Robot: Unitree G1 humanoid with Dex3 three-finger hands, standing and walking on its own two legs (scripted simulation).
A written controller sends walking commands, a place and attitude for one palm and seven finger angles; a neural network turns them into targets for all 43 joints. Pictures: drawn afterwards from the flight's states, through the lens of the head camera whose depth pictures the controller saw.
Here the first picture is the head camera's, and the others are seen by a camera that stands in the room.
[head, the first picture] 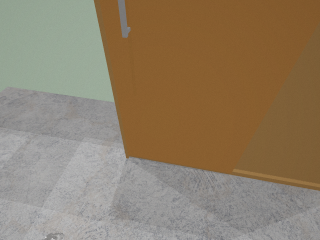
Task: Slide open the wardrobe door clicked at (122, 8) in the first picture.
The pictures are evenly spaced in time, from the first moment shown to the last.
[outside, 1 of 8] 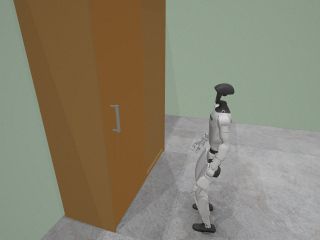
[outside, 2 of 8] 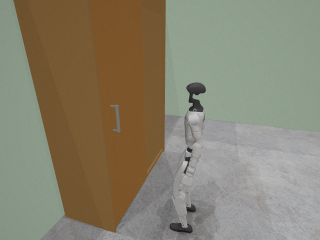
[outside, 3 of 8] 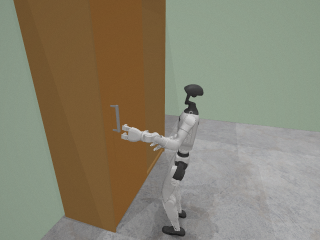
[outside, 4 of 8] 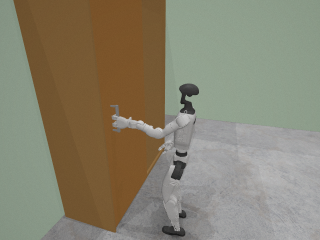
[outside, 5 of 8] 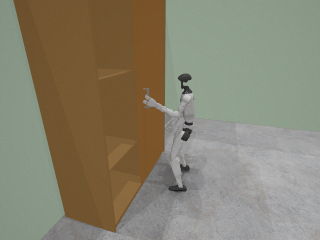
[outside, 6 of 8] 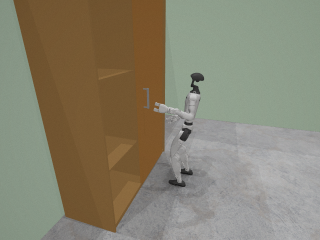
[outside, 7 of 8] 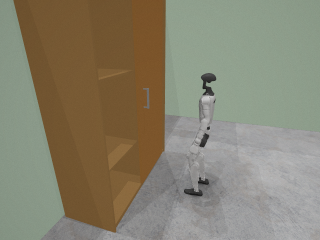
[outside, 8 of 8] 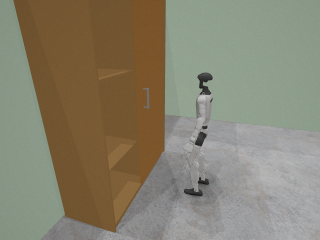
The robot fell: no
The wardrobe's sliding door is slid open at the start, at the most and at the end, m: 0.00 0.60 0.60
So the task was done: yes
